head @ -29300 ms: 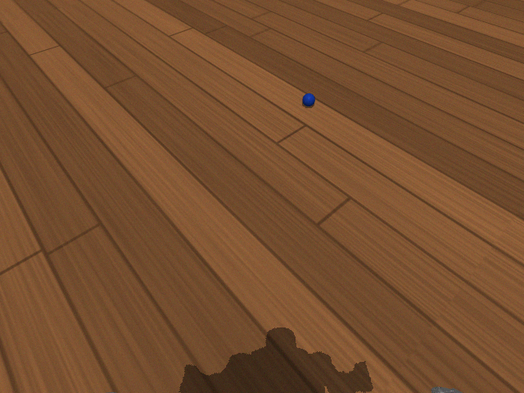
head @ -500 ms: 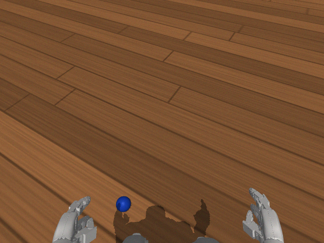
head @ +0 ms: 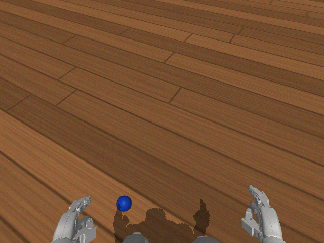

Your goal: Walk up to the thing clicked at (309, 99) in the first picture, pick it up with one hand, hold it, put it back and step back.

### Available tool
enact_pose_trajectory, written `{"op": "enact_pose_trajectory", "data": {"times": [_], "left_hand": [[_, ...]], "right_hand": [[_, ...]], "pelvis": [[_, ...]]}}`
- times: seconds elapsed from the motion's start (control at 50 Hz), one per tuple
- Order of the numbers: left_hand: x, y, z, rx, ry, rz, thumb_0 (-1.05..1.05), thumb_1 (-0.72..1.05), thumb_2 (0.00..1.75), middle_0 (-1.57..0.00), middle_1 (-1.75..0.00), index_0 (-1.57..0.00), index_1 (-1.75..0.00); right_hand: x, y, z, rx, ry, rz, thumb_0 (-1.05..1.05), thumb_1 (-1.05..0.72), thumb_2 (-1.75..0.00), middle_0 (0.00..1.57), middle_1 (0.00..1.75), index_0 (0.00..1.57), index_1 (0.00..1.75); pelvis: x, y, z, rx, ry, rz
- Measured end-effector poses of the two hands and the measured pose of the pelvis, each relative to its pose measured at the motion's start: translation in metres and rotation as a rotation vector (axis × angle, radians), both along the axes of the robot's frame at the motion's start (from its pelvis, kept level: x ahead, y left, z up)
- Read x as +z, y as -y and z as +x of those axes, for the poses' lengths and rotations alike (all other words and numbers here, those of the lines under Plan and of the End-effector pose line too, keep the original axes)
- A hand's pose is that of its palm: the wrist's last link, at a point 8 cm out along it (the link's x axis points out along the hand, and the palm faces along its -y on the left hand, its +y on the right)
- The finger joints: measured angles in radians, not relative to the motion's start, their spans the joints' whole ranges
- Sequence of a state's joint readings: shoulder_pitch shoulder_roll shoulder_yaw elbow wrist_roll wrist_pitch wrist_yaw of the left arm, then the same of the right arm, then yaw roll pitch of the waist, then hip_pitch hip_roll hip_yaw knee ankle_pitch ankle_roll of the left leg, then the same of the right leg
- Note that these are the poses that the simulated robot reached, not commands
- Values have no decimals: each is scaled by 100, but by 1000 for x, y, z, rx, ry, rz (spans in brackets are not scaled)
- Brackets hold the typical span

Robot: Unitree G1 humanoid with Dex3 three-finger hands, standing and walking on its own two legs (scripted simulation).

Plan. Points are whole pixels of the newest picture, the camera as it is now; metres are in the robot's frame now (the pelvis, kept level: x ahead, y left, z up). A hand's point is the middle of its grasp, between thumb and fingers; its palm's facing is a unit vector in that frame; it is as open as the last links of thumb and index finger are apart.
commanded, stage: home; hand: left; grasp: from above
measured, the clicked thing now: (123, 203) +0.42 +0.23 -0.67
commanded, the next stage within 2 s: stand in 0.80 s
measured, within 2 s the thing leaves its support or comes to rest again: neither
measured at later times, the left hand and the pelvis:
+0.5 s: hand (95, 227) +0.17 +0.18 -0.04, palm faces +0.04 -0.98 -0.21, open 7.4 cm; pelvis +0.01 +0.00 +0.00, yaw +0 degrees
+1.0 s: hand (90, 228) +0.18 +0.20 -0.07, palm faces +0.01 -0.95 -0.31, open 7.4 cm; pelvis +0.00 +0.00 +0.01, yaw +0 degrees
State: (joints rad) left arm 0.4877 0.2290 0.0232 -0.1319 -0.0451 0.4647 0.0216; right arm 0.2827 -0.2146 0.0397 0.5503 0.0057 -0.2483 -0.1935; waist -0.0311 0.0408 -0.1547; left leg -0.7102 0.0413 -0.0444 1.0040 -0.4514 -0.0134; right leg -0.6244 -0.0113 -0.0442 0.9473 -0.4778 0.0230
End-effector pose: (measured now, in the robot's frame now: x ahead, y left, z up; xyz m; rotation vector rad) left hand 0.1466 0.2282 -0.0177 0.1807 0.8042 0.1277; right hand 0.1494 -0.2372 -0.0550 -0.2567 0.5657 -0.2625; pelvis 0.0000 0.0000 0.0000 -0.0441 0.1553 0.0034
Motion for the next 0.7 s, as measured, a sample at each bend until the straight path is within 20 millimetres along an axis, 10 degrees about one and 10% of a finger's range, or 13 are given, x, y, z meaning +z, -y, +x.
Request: {"op": "enact_pose_trajectory", "data": {"times": [0.7], "left_hand": [[-2, 2, 9, -1, -8, -1, 1, 91, 90, -20, -29, -20, -30]], "right_hand": [[-4, 5, 7, -15, -22, -3, 2, -90, -90, 20, 30, 20, 30]], "pelvis": [[-1, 1, 9, -2, -19, 0]]}}
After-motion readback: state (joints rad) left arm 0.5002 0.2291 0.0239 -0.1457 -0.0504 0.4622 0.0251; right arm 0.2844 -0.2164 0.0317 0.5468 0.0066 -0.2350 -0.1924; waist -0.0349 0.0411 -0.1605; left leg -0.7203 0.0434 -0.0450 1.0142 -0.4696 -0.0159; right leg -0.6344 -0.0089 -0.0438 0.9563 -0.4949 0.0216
